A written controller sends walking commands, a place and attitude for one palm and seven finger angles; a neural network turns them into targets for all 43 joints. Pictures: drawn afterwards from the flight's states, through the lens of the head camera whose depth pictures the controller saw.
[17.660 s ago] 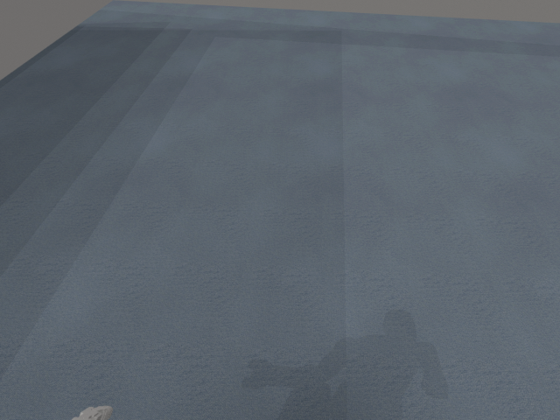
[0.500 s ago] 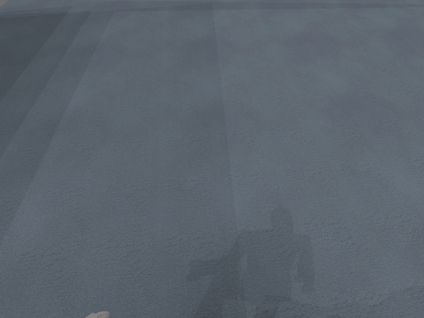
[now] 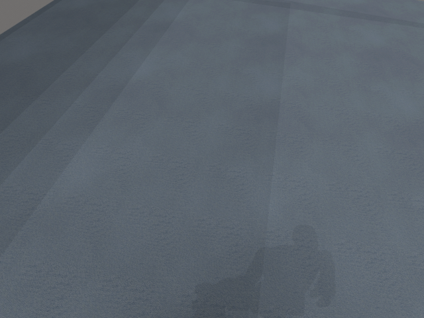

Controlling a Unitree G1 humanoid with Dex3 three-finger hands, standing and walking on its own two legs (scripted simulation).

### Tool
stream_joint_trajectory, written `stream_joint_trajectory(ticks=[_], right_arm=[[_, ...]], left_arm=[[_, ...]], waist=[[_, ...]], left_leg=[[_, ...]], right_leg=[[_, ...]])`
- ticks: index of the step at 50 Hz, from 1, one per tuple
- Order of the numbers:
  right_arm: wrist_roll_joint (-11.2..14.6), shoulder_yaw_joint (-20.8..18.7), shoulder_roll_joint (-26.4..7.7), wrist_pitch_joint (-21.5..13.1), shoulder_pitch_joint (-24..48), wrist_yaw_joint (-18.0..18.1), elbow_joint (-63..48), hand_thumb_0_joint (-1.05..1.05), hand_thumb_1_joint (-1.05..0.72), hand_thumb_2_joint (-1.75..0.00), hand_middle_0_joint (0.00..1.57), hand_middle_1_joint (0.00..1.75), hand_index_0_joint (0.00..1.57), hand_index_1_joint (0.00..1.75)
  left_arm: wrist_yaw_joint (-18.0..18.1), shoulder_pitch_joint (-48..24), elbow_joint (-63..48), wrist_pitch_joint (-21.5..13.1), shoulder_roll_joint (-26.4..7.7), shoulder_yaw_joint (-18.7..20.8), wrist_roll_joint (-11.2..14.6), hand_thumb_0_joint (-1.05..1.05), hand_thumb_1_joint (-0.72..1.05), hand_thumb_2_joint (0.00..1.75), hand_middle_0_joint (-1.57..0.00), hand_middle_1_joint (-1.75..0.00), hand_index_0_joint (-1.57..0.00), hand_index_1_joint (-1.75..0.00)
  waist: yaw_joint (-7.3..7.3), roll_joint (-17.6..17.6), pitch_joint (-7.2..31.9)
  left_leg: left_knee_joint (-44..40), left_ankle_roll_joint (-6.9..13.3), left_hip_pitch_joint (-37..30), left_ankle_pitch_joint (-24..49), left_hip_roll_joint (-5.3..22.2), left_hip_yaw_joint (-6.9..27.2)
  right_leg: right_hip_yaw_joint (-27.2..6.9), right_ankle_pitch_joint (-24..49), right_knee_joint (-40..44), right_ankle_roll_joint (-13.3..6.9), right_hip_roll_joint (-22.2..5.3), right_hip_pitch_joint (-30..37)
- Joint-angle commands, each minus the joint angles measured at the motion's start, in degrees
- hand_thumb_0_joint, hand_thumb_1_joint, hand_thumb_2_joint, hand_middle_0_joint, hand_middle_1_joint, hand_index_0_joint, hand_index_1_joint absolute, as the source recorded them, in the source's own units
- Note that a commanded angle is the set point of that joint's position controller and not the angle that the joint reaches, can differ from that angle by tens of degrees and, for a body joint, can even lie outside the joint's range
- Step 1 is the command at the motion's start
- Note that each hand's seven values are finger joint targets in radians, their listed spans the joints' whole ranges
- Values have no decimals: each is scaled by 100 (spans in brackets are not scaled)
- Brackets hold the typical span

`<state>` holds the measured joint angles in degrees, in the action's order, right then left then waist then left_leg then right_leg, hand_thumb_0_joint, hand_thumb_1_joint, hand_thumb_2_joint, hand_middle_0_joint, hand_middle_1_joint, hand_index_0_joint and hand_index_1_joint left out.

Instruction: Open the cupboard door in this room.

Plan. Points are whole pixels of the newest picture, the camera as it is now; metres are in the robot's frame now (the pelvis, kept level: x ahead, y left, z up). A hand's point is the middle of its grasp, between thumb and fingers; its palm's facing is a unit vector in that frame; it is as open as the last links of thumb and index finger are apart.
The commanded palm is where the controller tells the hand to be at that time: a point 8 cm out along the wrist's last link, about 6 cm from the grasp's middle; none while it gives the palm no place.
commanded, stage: turn or walk to find it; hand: left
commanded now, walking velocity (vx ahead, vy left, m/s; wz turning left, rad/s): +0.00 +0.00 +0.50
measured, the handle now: out of the picture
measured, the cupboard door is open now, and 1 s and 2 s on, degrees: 0 0 0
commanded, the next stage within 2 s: none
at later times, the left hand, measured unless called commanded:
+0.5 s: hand out of the picture +0.08 +0.20 -0.13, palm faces +0.21 -0.94 -0.29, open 7.3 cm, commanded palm none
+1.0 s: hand out of the picture -0.13 +0.19 -0.17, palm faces +0.52 -0.81 -0.27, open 7.3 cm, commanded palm none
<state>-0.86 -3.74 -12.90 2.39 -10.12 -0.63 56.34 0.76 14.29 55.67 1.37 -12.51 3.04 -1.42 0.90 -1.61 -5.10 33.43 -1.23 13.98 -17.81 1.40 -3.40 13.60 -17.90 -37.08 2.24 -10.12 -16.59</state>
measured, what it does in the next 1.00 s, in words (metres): steps on the spot, turning left: right foot, then left foot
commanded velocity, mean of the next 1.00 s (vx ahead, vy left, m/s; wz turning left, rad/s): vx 0.00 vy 0.00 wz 0.50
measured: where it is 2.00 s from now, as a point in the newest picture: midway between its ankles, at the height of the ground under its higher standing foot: outside the picture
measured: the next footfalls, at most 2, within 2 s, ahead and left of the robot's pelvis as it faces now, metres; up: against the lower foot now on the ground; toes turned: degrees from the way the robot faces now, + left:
right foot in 0.48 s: +0.05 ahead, -0.12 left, +0.00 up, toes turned +10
left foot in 0.96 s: -0.08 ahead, +0.11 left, +0.00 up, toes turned +33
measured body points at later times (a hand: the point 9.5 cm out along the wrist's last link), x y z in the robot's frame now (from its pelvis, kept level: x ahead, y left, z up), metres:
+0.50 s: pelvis -0.01 -0.03 +0.01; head +0.02 -0.04 +0.45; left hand +0.07 +0.25 -0.11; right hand +0.08 -0.26 -0.15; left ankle -0.01 +0.11 -0.72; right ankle +0.01 -0.13 -0.73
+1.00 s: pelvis -0.04 -0.01 +0.00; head -0.01 +0.02 +0.45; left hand -0.16 +0.23 -0.15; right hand +0.18 -0.19 -0.13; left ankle -0.11 +0.09 -0.73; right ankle +0.00 -0.13 -0.71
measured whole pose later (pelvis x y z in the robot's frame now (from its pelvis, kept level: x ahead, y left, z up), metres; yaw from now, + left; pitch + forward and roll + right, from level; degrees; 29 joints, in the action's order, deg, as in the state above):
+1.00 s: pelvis -0.04 -0.01 +0.00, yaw +29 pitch +0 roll +1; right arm -1.1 -3.6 -13.4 1.7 -6.9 -0.9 53.9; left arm 0.8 14.6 55.5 2.9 -14.9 3.8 -1.3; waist 1.9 -3.0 -6.1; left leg 34.8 0.9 15.2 -18.9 0.6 -3.9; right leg 10.3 -28.5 -47.3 3.2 -10.3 -19.4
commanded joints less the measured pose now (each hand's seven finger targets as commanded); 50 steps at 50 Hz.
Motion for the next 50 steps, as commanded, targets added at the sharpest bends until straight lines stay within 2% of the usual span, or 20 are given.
stream_joint_trajectory(ticks=[1,4,7,17,20,22,23,24,25,26,28,29,32,42,45,46,47,48,49,50], right_arm=[[-39,-289,-1410,-169,-830,102,-186,0,-90,-90,20,30,20,30],[-50,-141,-1003,-178,-8,166,-389,0,-90,-90,20,30,20,30],[-11,-140,-959,-235,-133,168,-390,0,-90,-90,20,30,20,30],[-66,-257,-1027,-147,-430,136,-445,0,-90,-90,20,30,20,30],[-74,-281,-1066,-110,-196,118,-537,0,-90,-90,20,30,20,30],[-18,-291,-970,-98,-96,102,-596,0,-90,-90,20,30,20,30],[26,-266,-734,-107,-130,76,-636,0,-90,-90,20,30,20,30],[51,-204,-391,-125,-189,42,-777,0,-90,-90,20,30,20,30],[-26,-273,-638,-59,-39,62,-803,0,-90,-90,20,30,20,30],[-45,-293,-650,17,-30,50,-723,0,-90,-90,20,30,20,30],[-61,-290,-588,79,-263,-26,-486,0,-90,-90,20,30,20,30],[-63,-265,-531,88,-405,-51,-432,0,-90,-90,20,30,20,30],[-39,-249,-535,116,-348,-66,-403,0,-90,-90,20,30,20,30],[52,-57,-390,-20,437,-43,-595,0,-90,-90,20,30,20,30],[35,-59,-482,-85,28,-22,-494,0,-90,-90,20,30,20,30],[23,-109,-677,-137,-193,-32,-456,0,-90,-90,20,30,20,30],[-10,-225,-1218,-188,-343,-21,-482,0,-90,-90,20,30,20,30],[-5,-331,-1658,-159,-692,6,-428,0,-90,-90,20,30,20,30],[-19,-331,-1591,-161,-856,77,-286,0,-90,-90,20,30,20,30],[-37,-302,-1495,-145,-622,135,-321,0,-90,-90,20,30,20,30]], left_arm=[[78,-623,-691,115,-566,125,37,0,90,90,-20,-30,-20,-30],[-26,-538,-441,99,-627,189,43,0,90,90,-20,-30,-20,-30],[-39,-401,-368,49,-628,173,54,0,90,90,-20,-30,-20,-30],[36,-913,-743,16,-545,104,99,0,90,90,-20,-30,-20,-30],[52,-548,-717,-15,-543,103,131,0,90,90,-20,-30,-20,-30],[69,-155,-636,-85,-659,137,126,0,90,90,-20,-30,-20,-30],[102,99,-610,-149,-927,192,77,0,90,90,-20,-30,-20,-30],[138,137,-635,-191,-1412,284,-6,0,90,90,-20,-30,-20,-30],[137,66,-745,-164,-1431,279,42,0,90,90,-20,-30,-20,-30],[153,-227,-806,-167,-1283,292,51,0,90,90,-20,-30,-20,-30],[137,-774,-926,-159,-907,181,54,0,90,90,-20,-30,-20,-30],[124,-792,-957,-194,-795,146,52,0,90,90,-20,-30,-20,-30],[116,-488,-845,-226,-761,139,43,0,90,90,-20,-30,-20,-30],[90,206,-477,-143,-1217,294,-40,0,90,90,-20,-30,-20,-30],[63,70,-437,-87,-1279,313,10,0,90,90,-20,-30,-20,-30],[51,59,-455,-50,-1175,308,57,0,90,90,-20,-30,-20,-30],[18,155,-569,-11,-869,264,87,0,90,90,-20,-30,-20,-30],[4,-107,-799,8,-568,129,64,0,90,90,-20,-30,-20,-30],[60,-511,-825,88,-644,115,40,0,90,90,-20,-30,-20,-30],[58,-704,-780,100,-616,150,68,0,90,90,-20,-30,-20,-30]], waist=[[-558,1806,643],[-147,1089,199],[-149,868,570],[-347,994,665],[-163,1061,797],[56,837,891],[157,161,1000],[168,-1369,904],[209,-1207,718],[62,-1083,458],[-250,-500,135],[-293,-608,221],[-200,-867,232],[217,-1099,599],[-57,-974,781],[-206,-484,928],[-284,999,1081],[-474,1940,1001],[-615,1610,962],[-528,1724,729]], left_leg=[[-1774,1107,-675,2313,2102,2538],[-1723,953,-229,1708,1350,1809],[-1552,941,-763,2552,1148,1557],[-1269,1145,-823,2923,1137,2401],[-1072,1040,-371,2878,955,2513],[-687,754,326,2293,655,2442],[-133,440,1051,1252,282,2115],[1124,-21,2080,-882,-596,956],[2253,-42,1963,-1595,-481,952],[2996,-19,1902,-1417,-335,1085],[3660,-84,1847,-666,-133,903],[3760,-148,1850,-424,-116,784],[3763,-266,1827,-205,-43,659],[1112,-224,997,-972,33,-8],[-268,-135,28,78,-68,-280],[-1028,-31,-736,795,108,-61],[-1356,400,-1588,1974,1228,1456],[-1361,1059,-1690,3772,2246,2452],[-1391,1201,-1358,3550,2232,2456],[-1389,1208,-1017,3163,1956,2292]], right_leg=[[-1019,-1759,-2247,160,270,-1515],[-1213,-681,-2716,184,307,-1514],[-1221,-445,-2574,254,402,-1475],[-1319,-850,-1162,260,690,-1022],[-1216,-562,-136,175,879,-184],[-1172,455,1160,135,854,913],[-1729,641,1875,-9,202,1728],[-3238,945,2145,-645,-1334,2091],[-3391,1135,2216,-1126,-1844,1160],[-3236,802,2285,-1178,-1619,613],[-2163,914,2087,-934,-983,317],[-1778,1344,1962,-845,-783,443],[-1443,1689,1947,-809,-744,589],[-1084,2965,1316,-1038,-1135,1315],[-647,2658,725,-647,-997,949],[-469,2125,118,-373,-859,411],[-191,287,-1001,30,-197,-808],[-414,-2093,-1944,232,225,-1686],[-937,-1941,-2498,218,205,-1709],[-1122,-1628,-2753,220,217,-1781]])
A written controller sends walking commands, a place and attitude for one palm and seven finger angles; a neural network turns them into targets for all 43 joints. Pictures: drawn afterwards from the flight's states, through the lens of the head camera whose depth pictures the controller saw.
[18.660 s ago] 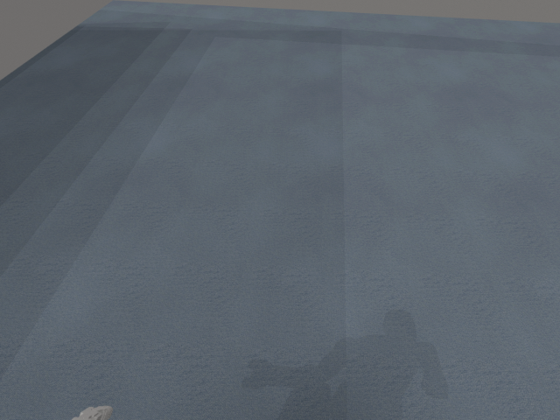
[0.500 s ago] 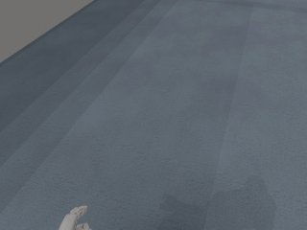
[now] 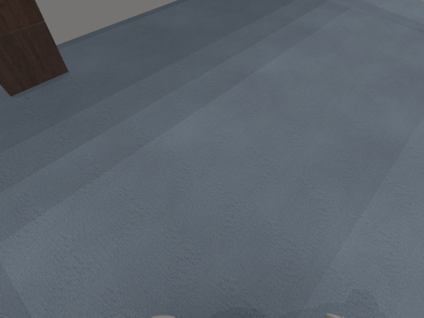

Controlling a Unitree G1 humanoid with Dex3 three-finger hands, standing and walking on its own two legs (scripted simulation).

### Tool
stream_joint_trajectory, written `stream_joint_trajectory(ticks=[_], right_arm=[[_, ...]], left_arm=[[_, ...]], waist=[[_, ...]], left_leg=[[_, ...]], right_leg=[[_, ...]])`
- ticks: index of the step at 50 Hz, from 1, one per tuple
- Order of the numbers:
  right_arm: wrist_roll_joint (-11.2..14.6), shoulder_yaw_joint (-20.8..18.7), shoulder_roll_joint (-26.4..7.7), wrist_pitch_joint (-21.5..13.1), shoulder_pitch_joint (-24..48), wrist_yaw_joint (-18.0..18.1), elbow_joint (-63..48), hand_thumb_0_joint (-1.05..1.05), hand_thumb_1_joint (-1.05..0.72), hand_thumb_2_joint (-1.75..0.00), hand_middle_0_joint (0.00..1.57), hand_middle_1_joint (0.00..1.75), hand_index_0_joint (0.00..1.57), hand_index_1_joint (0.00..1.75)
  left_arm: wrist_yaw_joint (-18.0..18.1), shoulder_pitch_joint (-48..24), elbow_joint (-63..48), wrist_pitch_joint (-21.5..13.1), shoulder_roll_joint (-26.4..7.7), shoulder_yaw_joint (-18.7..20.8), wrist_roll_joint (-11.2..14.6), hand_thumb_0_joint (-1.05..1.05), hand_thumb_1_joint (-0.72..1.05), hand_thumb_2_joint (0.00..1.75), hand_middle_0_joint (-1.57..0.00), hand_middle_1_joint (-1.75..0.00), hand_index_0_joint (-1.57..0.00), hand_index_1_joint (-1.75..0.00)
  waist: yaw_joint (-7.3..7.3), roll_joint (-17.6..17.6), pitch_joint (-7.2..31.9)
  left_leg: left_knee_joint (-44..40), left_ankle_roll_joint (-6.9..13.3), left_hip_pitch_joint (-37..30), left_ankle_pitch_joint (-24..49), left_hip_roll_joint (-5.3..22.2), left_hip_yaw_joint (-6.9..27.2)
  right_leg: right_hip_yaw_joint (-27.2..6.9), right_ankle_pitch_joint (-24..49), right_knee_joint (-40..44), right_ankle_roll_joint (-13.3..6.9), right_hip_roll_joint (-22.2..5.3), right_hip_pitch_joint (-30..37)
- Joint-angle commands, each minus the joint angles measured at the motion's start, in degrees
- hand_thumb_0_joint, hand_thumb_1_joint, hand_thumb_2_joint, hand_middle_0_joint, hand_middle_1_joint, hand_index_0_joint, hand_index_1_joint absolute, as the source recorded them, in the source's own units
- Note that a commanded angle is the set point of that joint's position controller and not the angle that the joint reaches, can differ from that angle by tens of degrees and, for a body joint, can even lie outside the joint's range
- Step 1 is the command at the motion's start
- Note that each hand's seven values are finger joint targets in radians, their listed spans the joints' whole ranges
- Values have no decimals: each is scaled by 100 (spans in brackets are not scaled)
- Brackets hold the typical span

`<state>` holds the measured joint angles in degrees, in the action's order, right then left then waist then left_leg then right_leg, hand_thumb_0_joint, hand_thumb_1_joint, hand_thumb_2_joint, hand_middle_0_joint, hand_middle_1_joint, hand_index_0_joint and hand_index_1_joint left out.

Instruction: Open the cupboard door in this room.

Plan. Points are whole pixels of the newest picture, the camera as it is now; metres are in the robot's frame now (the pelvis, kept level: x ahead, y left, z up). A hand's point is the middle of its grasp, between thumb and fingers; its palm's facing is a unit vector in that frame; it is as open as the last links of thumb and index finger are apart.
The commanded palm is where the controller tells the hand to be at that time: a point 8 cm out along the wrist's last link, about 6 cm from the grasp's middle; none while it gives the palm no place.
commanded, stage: turn or walk to find it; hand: left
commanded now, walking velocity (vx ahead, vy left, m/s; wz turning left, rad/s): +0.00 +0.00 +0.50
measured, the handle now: out of the picture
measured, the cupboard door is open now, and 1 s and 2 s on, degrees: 0 0 0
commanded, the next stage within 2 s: none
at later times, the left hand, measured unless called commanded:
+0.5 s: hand out of the picture +0.04 +0.17 -0.13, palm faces +0.26 -0.92 -0.28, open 7.3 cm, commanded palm none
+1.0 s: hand out of the picture -0.06 +0.23 -0.16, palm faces +0.53 -0.82 -0.21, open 7.4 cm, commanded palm none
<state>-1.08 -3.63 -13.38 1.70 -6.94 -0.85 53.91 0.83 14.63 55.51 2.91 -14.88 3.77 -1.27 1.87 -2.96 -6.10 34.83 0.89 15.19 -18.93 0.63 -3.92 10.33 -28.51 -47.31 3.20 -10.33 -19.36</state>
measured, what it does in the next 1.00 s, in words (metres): walks ahead, turning left: right foot, then left foot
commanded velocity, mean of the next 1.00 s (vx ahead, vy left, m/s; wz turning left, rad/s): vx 0.22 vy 0.00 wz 0.44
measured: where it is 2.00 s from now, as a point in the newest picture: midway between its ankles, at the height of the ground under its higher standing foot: (151, 250)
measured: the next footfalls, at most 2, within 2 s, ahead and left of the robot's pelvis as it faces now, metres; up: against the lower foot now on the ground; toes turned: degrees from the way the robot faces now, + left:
right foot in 0.36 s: +0.06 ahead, -0.13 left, +0.00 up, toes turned +6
left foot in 0.86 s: +0.07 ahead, +0.18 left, +0.00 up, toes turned +37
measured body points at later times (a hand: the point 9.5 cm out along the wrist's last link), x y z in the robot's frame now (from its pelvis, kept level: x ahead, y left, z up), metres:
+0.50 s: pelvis +0.00 -0.04 +0.01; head +0.04 -0.07 +0.46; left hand +0.03 +0.22 -0.11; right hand +0.12 -0.28 -0.15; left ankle -0.06 +0.10 -0.64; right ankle +0.02 -0.14 -0.72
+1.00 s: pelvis +0.08 +0.08 +0.01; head +0.09 +0.10 +0.46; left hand -0.09 +0.27 -0.15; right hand +0.30 -0.08 -0.12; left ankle +0.03 +0.16 -0.72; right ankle +0.10 -0.09 -0.64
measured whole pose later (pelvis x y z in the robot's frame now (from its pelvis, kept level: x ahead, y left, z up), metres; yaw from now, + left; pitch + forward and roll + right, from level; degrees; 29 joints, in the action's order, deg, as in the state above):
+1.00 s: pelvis +0.08 +0.08 +0.01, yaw +29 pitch -1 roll +0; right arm -1.5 -2.6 -11.0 -3.1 -7.7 -0.7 54.6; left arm -1.0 20.2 63.0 0.4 -13.5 3.5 -1.7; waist 2.4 -1.6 -4.1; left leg 31.9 1.7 13.7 -17.3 2.1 -7.4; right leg 6.2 -24.0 -65.7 3.5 -10.1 -22.9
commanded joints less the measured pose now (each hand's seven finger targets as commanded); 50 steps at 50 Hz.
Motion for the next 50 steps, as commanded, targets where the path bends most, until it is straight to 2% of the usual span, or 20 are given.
stream_joint_trajectory(ticks=[1,3,5,10,15,16,17,18,20,22,25,32,38,40,42,43,44,45,47,50], right_arm=[[-18,-254,-1234,-71,-522,173,-175,0,-90,-90,20,30,20,30],[-17,-181,-1057,-117,-161,163,-316,0,-90,-90,20,30,20,30],[-5,-188,-1051,-129,-222,151,-329,0,-90,-90,20,30,20,30],[-31,-251,-1107,-76,-360,126,-342,0,-90,-90,20,30,20,30],[-19,-291,-1047,-10,-86,112,-464,0,-90,-90,20,30,20,30],[13,-288,-946,-10,-61,101,-511,0,-90,-90,20,30,20,30],[67,-250,-641,-21,-163,61,-562,0,-90,-90,20,30,20,30],[51,-217,-390,-21,-115,49,-732,0,-90,-90,20,30,20,30],[-11,-296,-655,98,-106,40,-546,0,-90,-90,20,30,20,30],[-63,-278,-568,123,-387,-69,-331,0,-90,-90,20,30,20,30],[-86,-237,-513,96,-364,-146,-267,0,-90,-90,20,30,20,30],[-48,-142,-275,-5,342,-226,-353,0,-90,-90,20,30,20,30],[-8,-7,-94,-148,598,-279,-444,0,-90,-90,20,30,20,30],[-16,10,-124,-233,326,-261,-400,0,-90,-90,20,30,20,30],[-61,-94,-469,-317,-751,-179,-105,0,-90,-90,20,30,20,30],[-104,-293,-1175,-381,-1589,-91,108,0,-90,-90,20,30,20,30],[-49,-403,-1706,-373,-2217,2,333,0,-90,-90,20,30,20,30],[-5,-376,-1691,-371,-2148,59,477,0,-90,-90,20,30,20,30],[15,-228,-1090,-403,-1304,104,240,0,-90,-90,20,30,20,30],[15,-59,-604,-566,-902,103,215,0,-90,-90,20,30,20,30]], left_arm=[[11,-678,-670,-64,-472,97,66,0,90,90,-20,-30,-20,-30],[-50,-396,-516,-96,-462,107,44,0,90,90,-20,-30,-20,-30],[-48,-374,-522,-98,-438,87,54,0,90,90,-20,-30,-20,-30],[-18,-630,-723,-111,-371,46,74,0,90,90,-20,-30,-20,-30],[3,-41,-635,-221,-402,50,101,0,90,90,-20,-30,-20,-30],[19,207,-595,-274,-512,87,82,0,90,90,-20,-30,-20,-30],[67,420,-587,-345,-950,158,-3,0,90,90,-20,-30,-20,-30],[90,386,-648,-350,-1336,217,-46,0,90,90,-20,-30,-20,-30],[102,-41,-775,-357,-1030,213,28,0,90,90,-20,-30,-20,-30],[81,-474,-844,-376,-663,114,32,0,90,90,-20,-30,-20,-30],[53,-142,-672,-514,-553,88,18,0,90,90,-20,-30,-20,-30],[16,768,-93,-639,-600,128,-45,0,90,90,-20,-30,-20,-30],[-20,912,155,-649,-699,154,-89,0,90,90,-20,-30,-20,-30],[-35,869,218,-637,-776,176,-74,0,90,90,-20,-30,-20,-30],[-83,696,246,-616,-751,137,2,0,90,90,-20,-30,-20,-30],[-151,690,64,-608,-399,89,42,0,90,90,-20,-30,-20,-30],[-194,126,-306,-610,-228,-18,52,0,90,90,-20,-30,-20,-30],[-133,-314,-406,-578,-261,-2,31,0,90,90,-20,-30,-20,-30],[-171,-374,-202,-553,-258,20,19,0,90,90,-20,-30,-20,-30],[-224,247,139,-463,-46,-14,-48,0,90,90,-20,-30,-20,-30]], waist=[[-461,1649,653],[-234,1195,684],[-255,1117,732],[-364,1170,663],[-84,1222,836],[57,895,898],[137,-240,1047],[144,-1440,777],[-6,-987,462],[-273,-485,360],[-149,-747,332],[200,-532,148],[213,-730,170],[61,-663,311],[-529,4,852],[-956,1629,1392],[-1184,2190,1263],[-1143,1783,1143],[-695,987,395],[-256,1001,207]], left_leg=[[-1525,959,-906,2972,1744,1993],[-1466,768,-803,2976,1348,1511],[-1467,762,-839,3056,1241,1452],[-1424,875,-759,2802,1264,1892],[-874,633,-14,2640,925,2116],[-518,404,381,2070,676,2001],[441,31,1225,712,107,1460],[1767,-267,1930,-1486,-549,752],[3327,-208,1773,-1128,-147,1107],[3679,-289,1859,-324,95,883],[3610,-412,2048,152,237,608],[2244,-407,2296,70,502,231],[587,-190,1484,-192,476,-221],[34,-82,840,-204,348,-430],[-823,46,-1298,268,57,-659],[-1288,490,-2709,-46,1238,1241],[-1896,949,-3115,600,2307,2934],[-1998,1125,-2695,406,2536,2995],[-2154,987,-1496,121,2153,2295],[-2308,671,-754,1101,1404,1045]], right_leg=[[-874,-134,-1804,126,238,-1455],[-824,324,-1730,157,326,-1200],[-830,429,-1459,193,402,-1086],[-836,242,-511,199,573,-815],[-640,1109,1516,102,866,678],[-715,1642,2300,71,712,1283],[-1769,1834,2947,-217,-347,2046],[-3004,2538,3123,-886,-1660,1852],[-2794,1555,3364,-1149,-1490,800],[-1797,890,3377,-822,-965,821],[-1319,767,3550,-718,-846,1150],[-865,939,3724,-818,-1159,1927],[-245,1482,3384,-800,-1271,1851],[-23,1955,2982,-721,-1270,1765],[606,2604,1292,-396,-830,816],[843,1516,-590,-32,-154,-590],[217,-622,-1810,86,357,-2124],[-433,-600,-2339,-15,172,-2358],[-730,282,-2352,-33,-112,-2220],[-636,1217,-1895,55,-48,-1487]])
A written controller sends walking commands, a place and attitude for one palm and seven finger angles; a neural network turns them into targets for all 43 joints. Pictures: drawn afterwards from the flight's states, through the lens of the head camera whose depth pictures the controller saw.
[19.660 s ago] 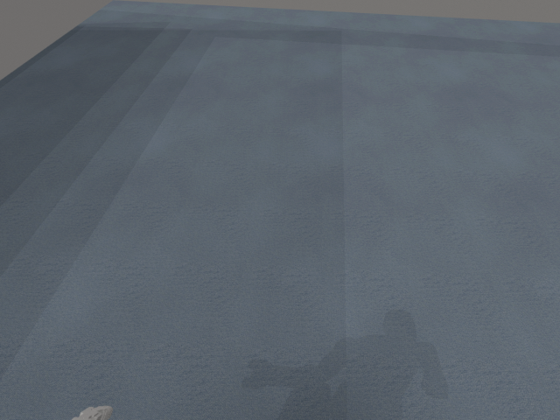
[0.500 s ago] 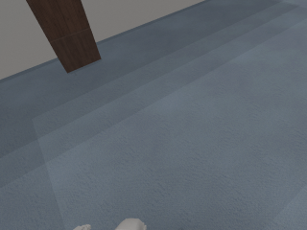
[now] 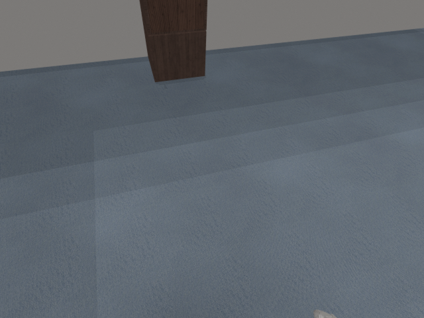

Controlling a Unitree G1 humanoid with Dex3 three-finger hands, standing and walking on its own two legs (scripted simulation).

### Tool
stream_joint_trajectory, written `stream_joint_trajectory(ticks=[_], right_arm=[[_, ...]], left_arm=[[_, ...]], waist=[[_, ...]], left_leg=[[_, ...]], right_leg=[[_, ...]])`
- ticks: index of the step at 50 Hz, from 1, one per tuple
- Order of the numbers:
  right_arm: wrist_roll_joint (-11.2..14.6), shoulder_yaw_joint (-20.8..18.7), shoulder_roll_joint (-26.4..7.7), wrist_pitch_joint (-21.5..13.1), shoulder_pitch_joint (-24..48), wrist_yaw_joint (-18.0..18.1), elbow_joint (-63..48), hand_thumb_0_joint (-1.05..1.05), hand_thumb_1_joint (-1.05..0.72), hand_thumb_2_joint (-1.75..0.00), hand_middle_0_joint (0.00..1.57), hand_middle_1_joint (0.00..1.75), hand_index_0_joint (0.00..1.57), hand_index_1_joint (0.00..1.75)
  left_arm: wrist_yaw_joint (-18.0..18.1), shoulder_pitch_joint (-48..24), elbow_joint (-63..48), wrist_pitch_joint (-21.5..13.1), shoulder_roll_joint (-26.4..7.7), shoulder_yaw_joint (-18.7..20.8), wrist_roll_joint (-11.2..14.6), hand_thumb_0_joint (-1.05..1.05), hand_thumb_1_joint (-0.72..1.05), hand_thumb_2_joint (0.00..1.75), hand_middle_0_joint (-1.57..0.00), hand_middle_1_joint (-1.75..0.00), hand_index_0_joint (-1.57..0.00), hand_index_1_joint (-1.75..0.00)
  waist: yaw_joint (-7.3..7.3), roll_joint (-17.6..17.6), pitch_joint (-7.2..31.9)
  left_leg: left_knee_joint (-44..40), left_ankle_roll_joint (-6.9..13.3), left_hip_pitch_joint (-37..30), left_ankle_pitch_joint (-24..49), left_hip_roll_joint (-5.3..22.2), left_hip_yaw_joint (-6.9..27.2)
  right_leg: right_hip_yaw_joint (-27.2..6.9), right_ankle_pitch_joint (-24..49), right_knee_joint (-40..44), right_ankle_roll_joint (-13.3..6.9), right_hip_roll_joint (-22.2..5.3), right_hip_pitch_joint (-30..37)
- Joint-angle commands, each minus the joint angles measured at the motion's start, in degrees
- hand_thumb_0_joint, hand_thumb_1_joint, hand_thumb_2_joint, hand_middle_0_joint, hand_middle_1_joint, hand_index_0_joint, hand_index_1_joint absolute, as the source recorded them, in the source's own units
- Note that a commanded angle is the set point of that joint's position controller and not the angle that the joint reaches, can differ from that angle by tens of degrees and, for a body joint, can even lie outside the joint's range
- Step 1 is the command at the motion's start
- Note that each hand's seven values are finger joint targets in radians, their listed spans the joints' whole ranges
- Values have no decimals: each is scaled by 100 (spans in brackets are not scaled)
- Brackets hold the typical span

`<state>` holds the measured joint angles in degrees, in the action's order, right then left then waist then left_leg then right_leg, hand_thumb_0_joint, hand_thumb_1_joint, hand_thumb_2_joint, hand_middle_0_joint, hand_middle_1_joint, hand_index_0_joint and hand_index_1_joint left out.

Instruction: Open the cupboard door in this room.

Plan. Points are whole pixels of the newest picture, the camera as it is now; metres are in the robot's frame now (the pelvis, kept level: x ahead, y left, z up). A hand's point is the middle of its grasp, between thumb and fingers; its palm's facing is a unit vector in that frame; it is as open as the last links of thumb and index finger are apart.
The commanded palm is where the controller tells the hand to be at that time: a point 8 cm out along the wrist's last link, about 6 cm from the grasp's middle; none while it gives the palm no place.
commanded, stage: turn or walk to find it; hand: left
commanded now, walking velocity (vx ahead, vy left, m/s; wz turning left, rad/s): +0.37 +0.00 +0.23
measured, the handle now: out of the picture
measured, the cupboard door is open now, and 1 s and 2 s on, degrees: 0 0 0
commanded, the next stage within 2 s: stand and wait in 1.26 s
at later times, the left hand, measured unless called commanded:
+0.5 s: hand (162, 253) +0.27 +0.14 -0.16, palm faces +0.13 -0.97 -0.22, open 7.3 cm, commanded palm none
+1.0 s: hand (144, 215) +0.37 +0.22 -0.17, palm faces +0.21 -0.97 -0.14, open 7.3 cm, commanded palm none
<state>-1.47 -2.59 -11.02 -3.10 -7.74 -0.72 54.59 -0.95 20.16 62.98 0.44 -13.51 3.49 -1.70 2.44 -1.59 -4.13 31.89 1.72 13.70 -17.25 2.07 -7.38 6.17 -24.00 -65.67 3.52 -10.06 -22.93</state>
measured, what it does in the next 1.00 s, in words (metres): walks ahead: right foot, then left foot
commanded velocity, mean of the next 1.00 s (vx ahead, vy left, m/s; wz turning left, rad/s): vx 0.38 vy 0.00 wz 0.11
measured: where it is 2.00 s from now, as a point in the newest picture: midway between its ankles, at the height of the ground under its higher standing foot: (210, 215)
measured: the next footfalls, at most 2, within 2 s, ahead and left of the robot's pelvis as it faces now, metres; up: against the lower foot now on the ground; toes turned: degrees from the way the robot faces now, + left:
right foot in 0.34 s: +0.32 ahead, -0.14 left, +0.00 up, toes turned -5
left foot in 0.82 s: +0.45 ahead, +0.14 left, +0.00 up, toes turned +19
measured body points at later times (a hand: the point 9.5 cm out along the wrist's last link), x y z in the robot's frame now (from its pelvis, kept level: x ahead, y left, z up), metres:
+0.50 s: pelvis +0.22 -0.05 +0.00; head +0.24 -0.07 +0.44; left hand +0.27 +0.19 -0.14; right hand +0.21 -0.28 -0.17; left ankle +0.14 +0.09 -0.63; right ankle +0.28 -0.14 -0.73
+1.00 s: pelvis +0.41 +0.05 +0.01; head +0.42 +0.06 +0.46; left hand +0.36 +0.27 -0.16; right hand +0.52 -0.18 -0.13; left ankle +0.42 +0.13 -0.73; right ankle +0.41 -0.10 -0.64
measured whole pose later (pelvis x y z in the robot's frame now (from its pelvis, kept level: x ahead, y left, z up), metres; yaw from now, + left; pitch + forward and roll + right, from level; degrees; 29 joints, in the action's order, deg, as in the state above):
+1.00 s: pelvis +0.41 +0.05 +0.01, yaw +9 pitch -2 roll -1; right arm -1.3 -4.2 -9.3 -4.9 -12.0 1.0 58.3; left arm -1.0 17.0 63.9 -1.1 -9.5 3.0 -2.0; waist 1.1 -1.2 -2.9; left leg 25.9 3.4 11.7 -13.0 1.9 -10.8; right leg 5.0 -18.2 -65.6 1.3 -7.4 -27.2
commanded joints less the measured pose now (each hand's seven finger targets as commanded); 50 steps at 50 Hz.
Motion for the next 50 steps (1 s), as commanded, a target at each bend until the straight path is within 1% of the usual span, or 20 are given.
stream_joint_trajectory(ticks=[1,7,12,14,16,17,18,20,22,25,35,37,39,40,41,42,43,45,47,50], right_arm=[[70,-153,-799,-111,-846,89,176,0,-90,-90,20,30,20,30],[85,-216,-717,-177,-1191,127,403,0,-90,-90,20,30,20,30],[7,-272,-830,-152,-1361,154,576,0,-90,-90,20,30,20,30],[-5,-283,-910,-127,-1296,171,630,0,-90,-90,20,30,20,30],[43,-263,-835,-121,-1336,143,663,0,-90,-90,20,30,20,30],[127,-186,-376,-127,-1597,85,529,0,-90,-90,20,30,20,30],[141,-167,-385,-64,-1511,92,372,0,-90,-90,20,30,20,30],[74,-200,-351,10,-941,25,352,0,-90,-90,20,30,20,30],[7,-182,-182,126,-1168,-10,507,0,-90,-90,20,30,20,30],[-31,-152,-72,234,-1339,-32,589,0,-90,-90,20,30,20,30],[19,-77,22,67,78,-163,40,0,-90,-90,20,30,20,30],[20,-117,-67,37,-23,-148,48,0,-90,-90,20,30,20,30],[-14,-175,-309,-29,-858,-101,307,0,-90,-90,20,30,20,30],[-52,-285,-791,-75,-1633,-38,520,0,-90,-90,20,30,20,30],[-59,-450,-1406,-78,-2293,39,680,0,-90,-90,20,30,20,30],[-11,-441,-1467,-25,-2350,101,749,0,-90,-90,20,30,20,30],[11,-402,-1236,-17,-1897,121,637,0,-90,-90,20,30,20,30],[5,-243,-703,-70,-1290,117,472,0,-90,-90,20,30,20,30],[18,-176,-473,-156,-1107,136,488,0,-90,-90,20,30,20,30],[42,-183,-396,-208,-1158,157,468,0,-90,-90,20,30,20,30]], left_arm=[[-40,-250,-593,-187,-180,8,1,0,90,90,-20,-30,-20,-30],[-60,-1058,-943,-157,-232,14,30,0,90,90,-20,-30,-20,-30],[-101,-1594,-1176,-233,-157,15,61,0,90,90,-20,-30,-20,-30],[-102,-1180,-1075,-277,-202,61,51,0,90,90,-20,-30,-20,-30],[-60,498,-552,-427,-609,166,-11,0,90,90,-20,-30,-20,-30],[45,1281,-307,-486,-1299,341,-68,0,90,90,-20,-30,-20,-30],[70,1243,-300,-445,-1483,312,54,0,90,90,-20,-30,-20,-30],[85,-59,-613,-438,-977,207,72,0,90,90,-20,-30,-20,-30],[134,-685,-696,-463,-477,77,52,0,90,90,-20,-30,-20,-30],[143,-519,-542,-510,-256,34,19,0,90,90,-20,-30,-20,-30],[139,262,-49,-533,-427,50,25,0,90,90,-20,-30,-20,-30],[141,260,-22,-486,-438,65,21,0,90,90,-20,-30,-20,-30],[134,84,-64,-438,-432,71,55,0,90,90,-20,-30,-20,-30],[100,169,-140,-435,-228,26,73,0,90,90,-20,-30,-20,-30],[44,135,-337,-444,70,-49,114,0,90,90,-20,-30,-20,-30],[82,-224,-487,-410,-80,-62,77,0,90,90,-20,-30,-20,-30],[77,-516,-498,-408,-52,-39,87,0,90,90,-20,-30,-20,-30],[2,-615,-405,-379,13,-13,25,0,90,90,-20,-30,-20,-30],[-19,-314,-290,-297,148,-20,4,0,90,90,-20,-30,-20,-30],[-14,-284,-362,-174,216,16,-17,0,90,90,-20,-30,-20,-30]], waist=[[-250,878,40],[-270,721,-304],[-401,777,-384],[-149,639,-221],[551,-78,716],[728,-1857,1374],[524,-1618,1282],[192,-730,215],[-232,-478,90],[-359,-601,156],[13,-517,-161],[-89,-435,-171],[-543,-11,132],[-863,1001,656],[-1010,2176,896],[-1041,1930,969],[-901,1421,619],[-592,764,11],[-327,675,13],[-213,650,56]], left_leg=[[-2052,615,-624,1184,1184,1269],[-2237,857,-932,1666,1233,1200],[-1843,763,-877,1975,1291,1138],[-1246,678,-768,2556,1231,1085],[1063,329,-194,2781,608,749],[3119,73,1283,48,-198,362],[4336,104,1802,-1512,-354,906],[4846,119,2209,-432,230,1147],[4448,-19,1789,190,469,1053],[3754,-216,1606,411,541,762],[658,-245,1464,490,484,116],[345,-183,849,424,424,29],[-282,-137,-719,480,168,-186],[-824,140,-1902,27,875,898],[-1536,644,-2679,-6,2189,2867],[-1776,878,-2516,-367,2457,3223],[-1917,953,-1958,-714,2470,3061],[-2157,708,-807,-628,2013,2191],[-2246,514,-444,-46,1641,1471],[-2359,616,-573,602,1514,1054]], right_leg=[[-204,924,0,54,-41,-1127],[-282,1439,959,169,-91,-1632],[-42,1337,2543,-41,161,-706],[108,1281,2866,-176,382,114],[37,1526,3587,-342,469,2393],[-2180,1507,4185,-772,-1226,3608],[-3583,755,5034,-1180,-1953,3129],[-3078,-1342,5562,-1047,-1641,1535],[-1765,-697,5554,-825,-1182,694],[-799,174,5594,-767,-860,482],[-267,1448,5376,-1036,-895,1672],[-243,1407,5138,-984,-940,1483],[215,1668,3994,-763,-529,865],[575,1531,2413,-482,-26,147],[643,-743,713,-240,659,-1186],[-40,-977,-168,-312,520,-1552],[-222,-578,-568,-339,295,-1806],[-397,147,-384,-325,49,-1466],[-342,606,-132,-260,37,-1057],[-367,1170,-15,-128,11,-1307]])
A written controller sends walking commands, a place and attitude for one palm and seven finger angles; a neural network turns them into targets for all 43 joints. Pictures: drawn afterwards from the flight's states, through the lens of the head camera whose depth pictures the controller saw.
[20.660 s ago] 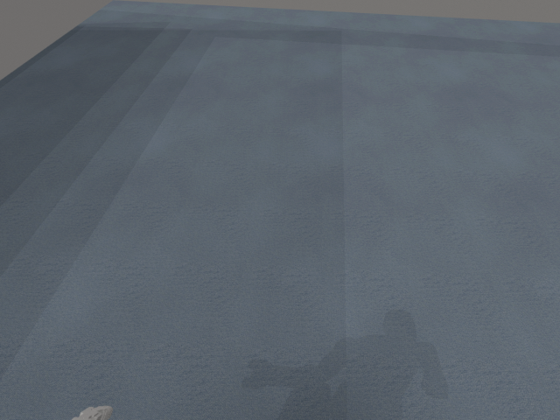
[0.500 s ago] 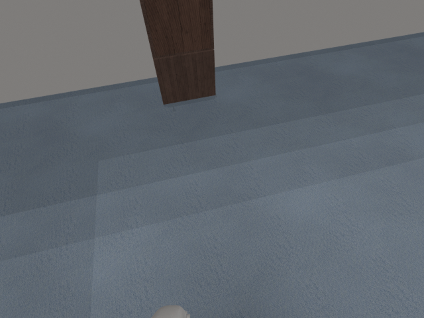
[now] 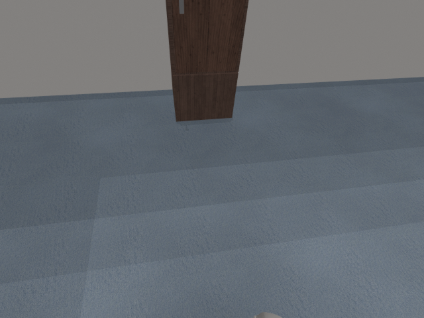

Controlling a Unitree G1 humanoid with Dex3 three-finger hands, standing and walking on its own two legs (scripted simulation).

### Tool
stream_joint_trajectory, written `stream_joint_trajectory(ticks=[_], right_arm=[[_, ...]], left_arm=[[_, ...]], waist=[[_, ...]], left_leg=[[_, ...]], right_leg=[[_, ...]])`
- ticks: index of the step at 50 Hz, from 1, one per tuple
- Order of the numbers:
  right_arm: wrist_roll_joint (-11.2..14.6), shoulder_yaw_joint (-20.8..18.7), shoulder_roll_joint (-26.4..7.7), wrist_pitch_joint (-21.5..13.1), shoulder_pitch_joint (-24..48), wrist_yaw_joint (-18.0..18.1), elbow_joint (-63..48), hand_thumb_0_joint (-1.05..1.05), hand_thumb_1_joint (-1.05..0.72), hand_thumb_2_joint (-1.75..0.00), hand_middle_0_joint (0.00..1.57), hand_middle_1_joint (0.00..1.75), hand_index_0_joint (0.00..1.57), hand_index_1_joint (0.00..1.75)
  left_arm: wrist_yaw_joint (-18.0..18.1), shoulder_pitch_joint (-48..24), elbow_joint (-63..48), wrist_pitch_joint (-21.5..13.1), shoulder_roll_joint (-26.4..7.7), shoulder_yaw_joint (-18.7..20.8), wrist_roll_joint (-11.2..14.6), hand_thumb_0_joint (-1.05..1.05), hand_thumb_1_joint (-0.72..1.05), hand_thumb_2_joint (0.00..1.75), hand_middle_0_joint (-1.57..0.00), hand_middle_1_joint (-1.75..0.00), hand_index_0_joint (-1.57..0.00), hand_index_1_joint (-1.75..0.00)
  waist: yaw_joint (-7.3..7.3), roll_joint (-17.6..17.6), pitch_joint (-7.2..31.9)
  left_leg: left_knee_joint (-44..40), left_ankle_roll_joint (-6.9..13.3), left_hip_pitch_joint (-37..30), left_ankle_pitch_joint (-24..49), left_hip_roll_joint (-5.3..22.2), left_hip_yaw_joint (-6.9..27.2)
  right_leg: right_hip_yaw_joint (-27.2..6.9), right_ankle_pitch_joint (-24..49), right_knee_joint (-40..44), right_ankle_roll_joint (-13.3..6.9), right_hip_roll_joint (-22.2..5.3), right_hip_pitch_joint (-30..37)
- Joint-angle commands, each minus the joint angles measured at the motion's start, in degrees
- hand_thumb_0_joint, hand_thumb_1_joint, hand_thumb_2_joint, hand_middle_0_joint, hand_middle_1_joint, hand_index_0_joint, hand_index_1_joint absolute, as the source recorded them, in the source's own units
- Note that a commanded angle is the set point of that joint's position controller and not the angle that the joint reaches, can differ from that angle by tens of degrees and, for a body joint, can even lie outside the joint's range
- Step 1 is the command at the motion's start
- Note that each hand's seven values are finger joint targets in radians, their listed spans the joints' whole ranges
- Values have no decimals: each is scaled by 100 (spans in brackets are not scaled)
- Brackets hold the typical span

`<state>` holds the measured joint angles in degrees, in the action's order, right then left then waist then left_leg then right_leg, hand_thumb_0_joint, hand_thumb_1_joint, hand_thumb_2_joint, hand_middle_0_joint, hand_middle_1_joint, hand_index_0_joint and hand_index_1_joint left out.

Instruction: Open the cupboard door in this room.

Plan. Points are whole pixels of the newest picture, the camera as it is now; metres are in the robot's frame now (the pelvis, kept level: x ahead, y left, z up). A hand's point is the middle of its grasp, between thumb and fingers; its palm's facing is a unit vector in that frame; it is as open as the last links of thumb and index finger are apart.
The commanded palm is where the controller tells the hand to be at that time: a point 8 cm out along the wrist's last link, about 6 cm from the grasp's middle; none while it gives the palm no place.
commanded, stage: turn or walk to find it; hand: left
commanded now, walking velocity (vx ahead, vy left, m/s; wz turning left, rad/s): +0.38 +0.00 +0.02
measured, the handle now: out of the picture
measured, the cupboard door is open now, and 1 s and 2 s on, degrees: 0 0 0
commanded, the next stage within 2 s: stand and wait in 0.26 s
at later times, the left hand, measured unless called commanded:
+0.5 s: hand (175, 249) +0.30 +0.11 -0.17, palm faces +0.04 -0.98 -0.22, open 7.2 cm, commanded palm none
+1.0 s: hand (166, 264) +0.27 +0.13 -0.18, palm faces +0.03 -0.99 -0.16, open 7.3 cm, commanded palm none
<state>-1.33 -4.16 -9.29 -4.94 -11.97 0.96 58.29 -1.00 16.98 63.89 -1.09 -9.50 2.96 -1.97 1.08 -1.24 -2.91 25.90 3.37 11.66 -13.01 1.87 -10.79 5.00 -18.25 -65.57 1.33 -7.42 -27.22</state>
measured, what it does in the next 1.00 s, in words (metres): walks ahead: right foot, then left foot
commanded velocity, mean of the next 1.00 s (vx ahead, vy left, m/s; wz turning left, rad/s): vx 0.09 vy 0.00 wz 0.01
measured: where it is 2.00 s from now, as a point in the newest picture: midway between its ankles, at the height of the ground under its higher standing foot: (220, 313)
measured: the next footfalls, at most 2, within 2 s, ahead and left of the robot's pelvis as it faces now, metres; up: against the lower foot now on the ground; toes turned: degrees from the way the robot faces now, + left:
right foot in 0.34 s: +0.29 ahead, -0.17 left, +0.00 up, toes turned -8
left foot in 0.68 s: +0.34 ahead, +0.07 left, +0.00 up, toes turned +7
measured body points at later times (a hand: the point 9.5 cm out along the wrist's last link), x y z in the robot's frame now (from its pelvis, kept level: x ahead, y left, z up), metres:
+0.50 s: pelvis +0.21 -0.06 -0.01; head +0.25 -0.09 +0.44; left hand +0.30 +0.16 -0.15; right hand +0.18 -0.29 -0.18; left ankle +0.15 +0.07 -0.67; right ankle +0.25 -0.17 -0.74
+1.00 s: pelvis +0.30 -0.03 +0.00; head +0.31 -0.03 +0.45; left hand +0.27 +0.18 -0.16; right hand +0.38 -0.25 -0.15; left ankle +0.30 +0.07 -0.74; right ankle +0.25 -0.17 -0.74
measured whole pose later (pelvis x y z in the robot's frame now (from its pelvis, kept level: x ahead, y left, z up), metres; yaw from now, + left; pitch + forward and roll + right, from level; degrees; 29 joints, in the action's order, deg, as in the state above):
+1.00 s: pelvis +0.30 -0.03 +0.00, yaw -1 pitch -1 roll +0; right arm -0.3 -1.5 -8.0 -2.2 -8.1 1.9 62.6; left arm 1.5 17.9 67.4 -1.1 -7.7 -0.5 -0.9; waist 1.6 -0.6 -1.3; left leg 24.1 1.3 10.0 -13.2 1.3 -8.2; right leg 6.2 -16.1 -23.3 2.8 -5.1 -5.8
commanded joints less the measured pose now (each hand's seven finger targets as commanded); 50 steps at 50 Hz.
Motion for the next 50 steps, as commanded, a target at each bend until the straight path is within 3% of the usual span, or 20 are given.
stream_joint_trajectory(ticks=[1,6,11,13,15,16,17,18,19,20,22,24,29,31,32,34,36,39,43,50], right_arm=[[36,-28,-579,-33,-796,-5,116,0,-90,-90,20,30,20,30],[34,-54,-658,-35,-1092,-2,258,0,-90,-90,20,30,20,30],[-24,-91,-771,15,-1276,-6,402,0,-90,-90,20,30,20,30],[-45,-98,-828,54,-1252,-9,442,0,-90,-90,20,30,20,30],[0,-87,-835,82,-1141,1,479,0,-90,-90,20,30,20,30],[60,-45,-665,68,-1238,-39,478,0,-90,-90,20,30,20,30],[120,45,-279,72,-1410,-52,283,0,-90,-90,20,30,20,30],[150,58,-423,169,-1252,14,275,0,-90,-90,20,30,20,30],[128,55,-296,196,-1032,6,263,0,-90,-90,20,30,20,30],[92,67,-317,221,-775,-6,219,0,-90,-90,20,30,20,30],[46,100,-182,301,-828,-33,297,0,-90,-90,20,30,20,30],[38,148,-74,404,-1028,-39,373,0,-90,-90,20,30,20,30],[51,225,-36,402,-608,-52,266,0,-90,-90,20,30,20,30],[43,233,-134,377,-568,-42,289,0,-90,-90,20,30,20,30],[46,229,-214,344,-592,-55,332,0,-90,-90,20,30,20,30],[34,183,-672,260,-547,-40,323,0,-90,-90,20,30,20,30],[49,179,-857,298,-74,13,247,0,-90,-90,20,30,20,30],[78,199,-731,309,235,67,196,0,-90,-90,20,30,20,30],[117,208,-549,288,18,65,326,0,-90,-90,20,30,20,30],[100,223,-447,287,-235,92,510,0,-90,-90,20,30,20,30]], left_arm=[[-19,-114,-526,-3,-205,72,13,0,90,90,-20,-30,-20,-30],[-64,-1016,-914,20,-280,75,47,0,90,90,-20,-30,-20,-30],[-93,-1543,-1136,-54,-297,51,68,0,90,90,-20,-30,-20,-30],[-90,-1379,-1092,-92,-356,68,62,0,90,90,-20,-30,-20,-30],[-53,-123,-693,-192,-576,109,42,0,90,90,-20,-30,-20,-30],[17,737,-401,-291,-1027,197,5,0,90,90,-20,-30,-20,-30],[110,1374,-209,-337,-1657,339,41,0,90,90,-20,-30,-20,-30],[143,1148,-234,-323,-1661,311,156,0,90,90,-20,-30,-20,-30],[160,558,-374,-300,-1448,259,138,0,90,90,-20,-30,-20,-30],[183,178,-472,-286,-1174,190,143,0,90,90,-20,-30,-20,-30],[226,-318,-555,-283,-817,87,115,0,90,90,-20,-30,-20,-30],[234,-577,-585,-270,-672,32,83,0,90,90,-20,-30,-20,-30],[217,-503,-439,-179,-740,25,90,0,90,90,-20,-30,-20,-30],[220,-562,-389,-127,-777,17,130,0,90,90,-20,-30,-20,-30],[223,-582,-357,-102,-752,-5,143,0,90,90,-20,-30,-20,-30],[229,-286,-340,-30,-472,-82,161,0,90,90,-20,-30,-20,-30],[229,-85,-192,53,-351,-135,171,0,90,90,-20,-30,-20,-30],[208,199,10,57,-373,-213,128,0,90,90,-20,-30,-20,-30],[253,270,146,-58,-478,-254,127,0,90,90,-20,-30,-20,-30],[326,402,164,-49,-394,-251,132,0,90,90,-20,-30,-20,-30]], waist=[[-84,616,-139],[-207,590,-390],[-326,754,-389],[-231,666,-349],[348,342,304],[651,-364,954],[644,-1730,1391],[555,-1211,1481],[406,-958,1037],[304,-628,583],[-27,-366,433],[-228,-699,466],[-140,-829,357],[-220,-697,352],[-257,-517,301],[-183,723,282],[-64,1629,116],[63,1088,19],[-108,90,330],[-128,49,218]], left_leg=[[-1778,498,-451,346,1528,1335],[-1768,592,-732,903,1497,1080],[-1352,491,-929,1444,1523,903],[-1011,406,-832,1724,1497,885],[563,91,-718,2736,1108,526],[2066,-137,286,1941,765,340],[3829,-395,1802,-1720,-131,207],[4575,-376,1700,-2137,44,1040],[4930,-402,1967,-1831,210,1133],[4873,-418,2055,-1485,395,1176],[4172,-471,1578,-1035,535,1125],[3244,-590,1055,-998,510,892],[1541,-663,542,-442,276,608],[685,-675,-14,194,250,579],[216,-679,-434,680,286,582],[-328,-425,-698,1619,966,1276],[-1159,10,115,905,1412,1875],[-1020,36,-85,1211,1160,1513],[-413,-264,-667,1821,721,1009],[-492,-265,-732,2019,684,900]], right_leg=[[-256,701,83,131,-282,-1029],[-157,941,1312,229,-311,-1154],[110,834,2666,60,-47,-484],[290,717,2969,-39,147,117],[482,1156,3700,-129,434,1750],[-251,2062,3701,-359,-279,3338],[-2339,4225,3987,-964,-1934,4375],[-2476,4494,4332,-1312,-2188,3747],[-2197,4033,4405,-1369,-2007,3265],[-1831,3750,4449,-1290,-1791,2689],[-923,3448,4656,-995,-1381,1862],[-373,3270,4757,-878,-1118,1354],[-310,2731,4743,-859,-813,1356],[-220,2063,4583,-688,-666,1221],[-174,1594,4421,-541,-557,976],[-39,487,4027,-121,0,776],[209,-122,3608,117,192,1425],[7,185,3831,83,72,1473],[-199,1514,4574,26,-120,1634],[-161,1729,4527,-9,-145,1766]])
